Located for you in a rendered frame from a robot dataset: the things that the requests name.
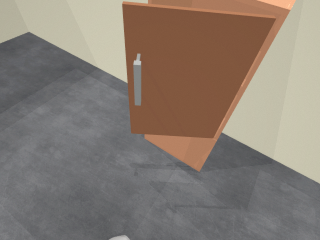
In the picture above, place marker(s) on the handle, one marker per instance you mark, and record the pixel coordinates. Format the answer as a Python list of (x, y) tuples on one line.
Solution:
[(137, 80)]

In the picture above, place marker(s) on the cupboard door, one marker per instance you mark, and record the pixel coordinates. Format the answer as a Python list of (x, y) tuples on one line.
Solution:
[(193, 63)]

